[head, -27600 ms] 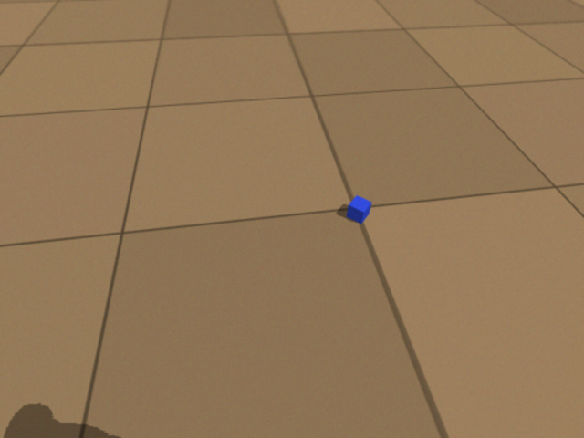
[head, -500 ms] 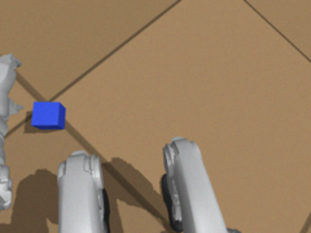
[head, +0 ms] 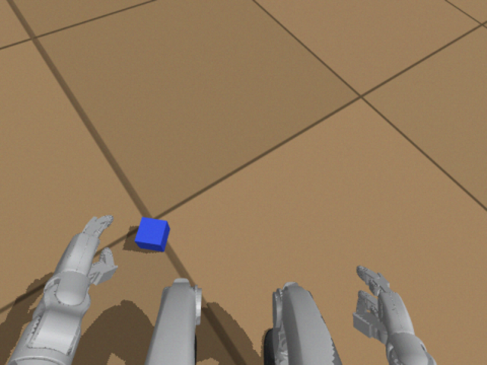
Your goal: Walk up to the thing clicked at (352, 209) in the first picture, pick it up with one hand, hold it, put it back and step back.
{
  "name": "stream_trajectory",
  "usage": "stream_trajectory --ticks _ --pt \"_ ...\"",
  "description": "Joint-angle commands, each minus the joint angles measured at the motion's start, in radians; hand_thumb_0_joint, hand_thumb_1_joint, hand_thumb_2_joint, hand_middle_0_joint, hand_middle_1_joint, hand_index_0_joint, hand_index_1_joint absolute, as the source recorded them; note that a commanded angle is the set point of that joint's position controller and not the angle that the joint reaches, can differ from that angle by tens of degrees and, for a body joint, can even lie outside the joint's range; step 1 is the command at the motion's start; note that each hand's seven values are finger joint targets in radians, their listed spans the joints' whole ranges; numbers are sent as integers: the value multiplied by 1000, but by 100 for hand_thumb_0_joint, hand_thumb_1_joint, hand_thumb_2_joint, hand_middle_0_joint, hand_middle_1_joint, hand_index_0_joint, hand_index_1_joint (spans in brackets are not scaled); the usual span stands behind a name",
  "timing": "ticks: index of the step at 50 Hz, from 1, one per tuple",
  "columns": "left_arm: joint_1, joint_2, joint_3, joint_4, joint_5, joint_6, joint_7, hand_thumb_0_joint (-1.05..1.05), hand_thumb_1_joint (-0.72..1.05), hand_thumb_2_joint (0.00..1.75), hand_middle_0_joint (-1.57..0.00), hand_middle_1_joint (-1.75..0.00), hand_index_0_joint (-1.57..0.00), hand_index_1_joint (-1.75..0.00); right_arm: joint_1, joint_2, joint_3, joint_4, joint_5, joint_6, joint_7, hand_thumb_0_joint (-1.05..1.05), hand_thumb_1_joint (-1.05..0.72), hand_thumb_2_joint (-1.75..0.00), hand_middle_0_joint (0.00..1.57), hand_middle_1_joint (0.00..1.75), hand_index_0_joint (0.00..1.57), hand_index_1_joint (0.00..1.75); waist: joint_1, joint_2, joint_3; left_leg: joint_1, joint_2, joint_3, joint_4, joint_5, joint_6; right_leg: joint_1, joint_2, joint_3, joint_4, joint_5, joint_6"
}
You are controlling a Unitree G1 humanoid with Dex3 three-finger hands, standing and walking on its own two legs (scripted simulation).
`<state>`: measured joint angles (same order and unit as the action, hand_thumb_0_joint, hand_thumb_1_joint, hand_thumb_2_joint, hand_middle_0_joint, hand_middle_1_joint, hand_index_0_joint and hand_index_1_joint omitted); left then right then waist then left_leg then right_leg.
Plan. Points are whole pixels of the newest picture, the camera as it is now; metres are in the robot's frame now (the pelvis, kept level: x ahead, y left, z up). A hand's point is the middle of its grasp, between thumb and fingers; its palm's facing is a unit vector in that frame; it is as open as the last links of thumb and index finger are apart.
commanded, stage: home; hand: left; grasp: from above
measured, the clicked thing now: (153, 234) +0.48 +0.25 -0.52
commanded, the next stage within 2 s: none
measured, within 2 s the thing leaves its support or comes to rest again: neither
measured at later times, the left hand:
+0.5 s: hand (83, 288) +0.23 +0.19 +0.10, palm faces +0.11 -0.97 -0.21, open 7.4 cm
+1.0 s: hand (78, 297) +0.22 +0.18 +0.10, palm faces +0.11 -0.97 -0.20, open 8.2 cm
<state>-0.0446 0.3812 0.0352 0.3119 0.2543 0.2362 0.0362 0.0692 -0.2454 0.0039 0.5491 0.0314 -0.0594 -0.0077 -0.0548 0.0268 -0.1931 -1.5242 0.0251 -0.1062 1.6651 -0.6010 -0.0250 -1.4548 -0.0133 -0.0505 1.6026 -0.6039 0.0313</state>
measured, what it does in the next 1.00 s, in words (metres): rises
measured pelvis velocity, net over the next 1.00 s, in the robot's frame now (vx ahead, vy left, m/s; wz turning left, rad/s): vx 0.07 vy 0.00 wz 0.06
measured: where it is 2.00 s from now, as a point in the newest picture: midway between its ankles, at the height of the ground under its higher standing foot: outside the picture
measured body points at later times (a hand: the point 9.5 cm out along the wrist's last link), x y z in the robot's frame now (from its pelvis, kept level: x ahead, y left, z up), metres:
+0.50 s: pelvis +0.06 +0.00 +0.14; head +0.09 +0.00 +0.59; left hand +0.22 +0.24 +0.11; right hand +0.21 -0.25 +0.07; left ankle +0.07 +0.13 -0.53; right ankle +0.07 -0.14 -0.53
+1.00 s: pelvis +0.07 +0.00 +0.15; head +0.08 +0.00 +0.60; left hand +0.21 +0.24 +0.12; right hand +0.25 -0.23 +0.09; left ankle +0.07 +0.13 -0.53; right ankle +0.07 -0.14 -0.53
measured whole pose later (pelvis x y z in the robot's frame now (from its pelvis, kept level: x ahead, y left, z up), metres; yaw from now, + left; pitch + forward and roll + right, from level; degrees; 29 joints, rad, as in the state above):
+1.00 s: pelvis +0.07 +0.00 +0.15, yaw +3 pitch +10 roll -3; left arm 0.50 0.22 0.03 -0.14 -0.04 0.46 0.02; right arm 0.28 -0.22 0.04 0.53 0.01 -0.24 -0.18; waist -0.03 0.05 -0.16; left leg -0.71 0.03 -0.08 1.02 -0.48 -0.02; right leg -0.64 -0.02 -0.06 0.95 -0.48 0.03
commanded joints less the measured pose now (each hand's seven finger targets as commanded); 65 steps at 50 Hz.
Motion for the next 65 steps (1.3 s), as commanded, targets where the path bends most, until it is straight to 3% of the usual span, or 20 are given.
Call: stream_trajectory --ticks 1,11,18,22,26,28,31,38,43,54,61,65 --pt "-82 130 79 -283 -121 -2 44 0 90 90 -20 -30 -20 -30 51 -142 -48 -113 4 -56 -46 0 -90 -90 20 30 20 30 -34 104 -336 463 -10 1 -398 -58 40 286 28 20 -343 9 -48" --pt "239 2 93 -432 -282 134 57 0 90 90 -20 -30 -20 -30 123 -92 -9 -137 13 -109 -133 0 -90 -90 20 30 20 30 -27 53 -262 698 -16 32 -586 195 36 621 31 20 -583 221 -43" --pt "438 -54 83 -561 -329 182 41 0 90 90 -20 -30 -20 -30 167 -76 -5 -175 6 -152 -178 0 -90 -90 20 30 20 30 -9 40 -146 826 -20 44 -735 272 31 761 37 -1 -732 280 -37" --pt "518 -60 79 -629 -326 192 28 0 90 90 -20 -30 -20 -30 173 -72 -9 -192 0 -176 -190 0 -90 -90 20 30 20 30 2 35 -112 875 -20 49 -769 326 32 807 40 -16 -766 325 -34" --pt "559 -80 60 -632 -319 191 7 0 90 90 -20 -30 -20 -30 172 -75 -16 -193 -10 -194 -193 0 -90 -90 20 30 20 30 -3 -1 -56 890 -24 59 -799 306 38 820 41 -22 -807 302 -30" --pt "562 -67 66 -651 -317 188 -2 0 89 89 -20 -30 -20 -30 167 -85 -23 -195 -12 -202 -193 0 -90 -90 20 30 20 30 5 14 -39 897 -24 64 -809 310 36 819 41 -29 -810 302 -27" --pt "520 -69 52 -642 -308 185 -12 0 87 88 -20 -29 -20 -29 163 -89 -21 -193 -17 -217 -193 0 -90 -90 20 30 20 30 -7 -12 -3 900 -27 75 -810 273 39 807 34 -24 -826 272 -22" --pt "518 -56 64 -653 -298 169 -17 0 81 85 -19 -28 -19 -28 163 -96 -29 -177 -25 -237 -189 0 -90 -90 20 30 20 30 2 30 -70 952 -25 71 -797 375 32 844 32 -23 -794 366 -24" --pt "507 -56 58 -640 -294 169 -12 0 74 80 -18 -27 -18 -27 145 -92 -20 -174 -27 -235 -186 0 -90 -90 20 30 20 30 11 34 -48 934 -28 70 -813 316 32 846 30 -22 -811 315 -25" --pt "526 -63 58 -636 -298 173 -8 0 65 75 -17 -26 -17 -26 142 -90 -20 -173 -27 -235 -186 0 -90 -90 20 30 20 30 19 12 -42 927 -23 66 -814 323 32 855 34 -29 -808 317 -25" --pt "528 -61 60 -634 -299 170 -8 0 71 79 -18 -27 -18 -27 151 -94 -24 -167 -28 -236 -187 0 -90 -90 20 30 20 30 18 19 -59 939 -17 63 -816 343 29 855 38 -32 -794 328 -28" --pt "512 -61 53 -642 -299 171 -10 0 73 80 -18 -27 -18 -27 147 -96 -23 -171 -27 -237 -186 0 -90 -90 20 30 20 30 16 31 -41 929 -17 60 -829 293 30 839 37 -30 -802 286 -29"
